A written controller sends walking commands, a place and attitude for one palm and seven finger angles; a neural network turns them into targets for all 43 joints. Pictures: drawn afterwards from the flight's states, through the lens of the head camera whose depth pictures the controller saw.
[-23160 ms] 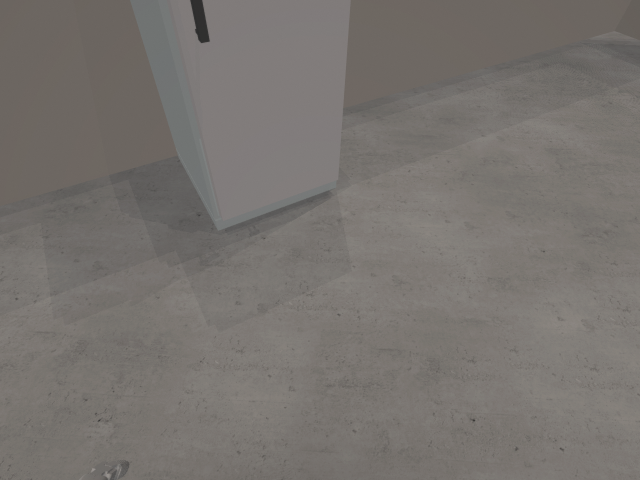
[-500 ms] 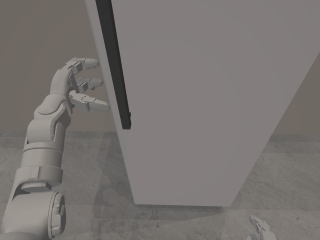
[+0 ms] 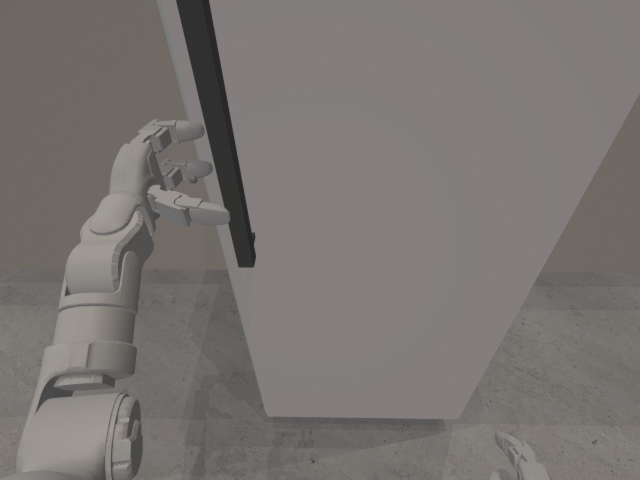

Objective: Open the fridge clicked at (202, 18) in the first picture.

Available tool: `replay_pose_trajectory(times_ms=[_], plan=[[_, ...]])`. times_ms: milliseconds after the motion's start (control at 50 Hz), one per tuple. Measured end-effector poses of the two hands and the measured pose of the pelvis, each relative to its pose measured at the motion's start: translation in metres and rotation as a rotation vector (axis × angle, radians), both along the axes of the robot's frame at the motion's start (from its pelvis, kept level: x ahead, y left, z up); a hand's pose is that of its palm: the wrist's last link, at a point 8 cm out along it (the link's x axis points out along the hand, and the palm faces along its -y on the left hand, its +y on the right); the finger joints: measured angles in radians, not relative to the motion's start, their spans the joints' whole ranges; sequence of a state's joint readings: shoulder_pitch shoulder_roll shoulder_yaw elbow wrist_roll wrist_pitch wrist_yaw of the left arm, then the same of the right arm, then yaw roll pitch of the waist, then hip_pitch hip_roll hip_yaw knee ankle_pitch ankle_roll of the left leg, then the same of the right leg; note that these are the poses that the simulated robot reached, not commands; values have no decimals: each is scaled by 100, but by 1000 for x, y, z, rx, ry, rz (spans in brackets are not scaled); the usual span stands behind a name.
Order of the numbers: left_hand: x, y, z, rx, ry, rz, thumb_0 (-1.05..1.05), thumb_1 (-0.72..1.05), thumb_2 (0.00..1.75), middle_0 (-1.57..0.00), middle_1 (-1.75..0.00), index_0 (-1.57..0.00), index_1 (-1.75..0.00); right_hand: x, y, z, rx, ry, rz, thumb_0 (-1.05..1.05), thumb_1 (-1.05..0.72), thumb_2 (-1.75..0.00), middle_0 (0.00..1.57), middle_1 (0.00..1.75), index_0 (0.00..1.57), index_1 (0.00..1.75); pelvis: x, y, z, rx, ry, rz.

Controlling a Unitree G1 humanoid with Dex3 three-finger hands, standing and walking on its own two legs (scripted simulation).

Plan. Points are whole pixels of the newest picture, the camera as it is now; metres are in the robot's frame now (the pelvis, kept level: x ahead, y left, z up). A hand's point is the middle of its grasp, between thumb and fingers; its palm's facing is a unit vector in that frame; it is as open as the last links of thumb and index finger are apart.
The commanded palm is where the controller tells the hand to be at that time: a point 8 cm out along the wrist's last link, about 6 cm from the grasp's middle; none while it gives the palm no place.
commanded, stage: feel for the door with the fingertips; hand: left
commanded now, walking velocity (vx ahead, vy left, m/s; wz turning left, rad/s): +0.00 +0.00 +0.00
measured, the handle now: (228, 143) +0.45 +0.15 +0.23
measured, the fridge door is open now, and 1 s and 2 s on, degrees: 0 0 0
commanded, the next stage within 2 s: slide the fingers in behind the handle in 0.16 s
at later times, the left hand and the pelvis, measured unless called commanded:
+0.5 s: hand (208, 172) +0.41 +0.16 +0.22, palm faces +0.06 -1.00 +0.01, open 13.8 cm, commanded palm +0.38 +0.22 +0.21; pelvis +0.00 +0.00 +0.00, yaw +0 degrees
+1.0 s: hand (216, 180) +0.40 +0.15 +0.22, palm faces +0.06 -1.00 +0.01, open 14.0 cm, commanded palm +0.37 +0.20 +0.21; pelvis -0.01 +0.00 +0.00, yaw +0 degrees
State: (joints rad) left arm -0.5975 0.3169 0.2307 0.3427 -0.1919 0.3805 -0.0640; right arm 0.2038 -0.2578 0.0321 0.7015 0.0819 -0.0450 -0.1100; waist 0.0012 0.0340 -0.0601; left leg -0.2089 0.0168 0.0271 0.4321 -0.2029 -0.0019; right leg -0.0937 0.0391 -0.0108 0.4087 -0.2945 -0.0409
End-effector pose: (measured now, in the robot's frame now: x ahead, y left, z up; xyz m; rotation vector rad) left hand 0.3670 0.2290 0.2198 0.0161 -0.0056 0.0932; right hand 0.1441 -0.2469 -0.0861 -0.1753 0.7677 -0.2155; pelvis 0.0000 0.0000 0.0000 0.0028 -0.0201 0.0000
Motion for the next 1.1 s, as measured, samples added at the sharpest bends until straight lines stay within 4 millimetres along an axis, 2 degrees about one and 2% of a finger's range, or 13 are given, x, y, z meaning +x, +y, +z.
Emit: replay_pose_trajectory(times_ms=[160, 300, 440, 560, 700, 820, 960, 1100], plan=[[13, -9, -5, -25, 54, -30, -1, -50, 30, -30, -120, -30, -120, 3, -2, -1, -9, 10, 10, 1, -90, -90, 20, 30, 20, 30, -2, -2, -1, 0, 13, 14], [18, -8, -7, -9, 41, -3, -1, -50, 30, -34, -123, -36, -126, -11, -3, -8, -5, 47, 9, 1, -90, -90, 20, 30, 20, 30, -3, -3, -1, 0, 20, 15], [16, -12, -4, -6, 10, -21, -1, -50, 30, -32, -123, -34, -124, -26, -3, -13, 11, 68, -18, 1, -90, -90, 20, 30, 20, 30, -4, -2, 0, 0, 15, 7], [15, -14, 0, -30, 2, -37, -1, -50, 30, -31, -121, -32, -122, -30, -3, -11, 14, 58, -36, 1, -90, -90, 20, 30, 20, 30, -3, -1, 0, 1, 9, -5], [5, -10, -9, -16, 25, -13, -1, -50, 30, -30, -120, -31, -121, -24, -4, -5, 9, 31, -36, 1, -90, -90, 20, 30, 20, 30, -4, 0, 0, 0, 3, -10], [-5, -18, -2, -15, -29, -36, -1, -50, 30, -30, -120, -30, -120, -10, 0, 0, 2, 1, -7, 1, -90, -90, 20, 30, 20, 30, -6, 2, 0, -2, -7, -1], [3, -25, -3, -26, 37, -38, -1, -50, 30, -30, -120, -30, -120, 4, 9, 4, 9, -25, 26, 1, -90, -90, 20, 30, 20, 30, -8, 2, 0, -3, -4, 6], [7, -31, -3, -25, 10, -37, -1, -50, 30, -30, -120, -30, -120, 3, 13, 2, 24, -18, 29, 1, -90, -90, 20, 30, 20, 30, -6, 2, 1, 0, 1, 1]])
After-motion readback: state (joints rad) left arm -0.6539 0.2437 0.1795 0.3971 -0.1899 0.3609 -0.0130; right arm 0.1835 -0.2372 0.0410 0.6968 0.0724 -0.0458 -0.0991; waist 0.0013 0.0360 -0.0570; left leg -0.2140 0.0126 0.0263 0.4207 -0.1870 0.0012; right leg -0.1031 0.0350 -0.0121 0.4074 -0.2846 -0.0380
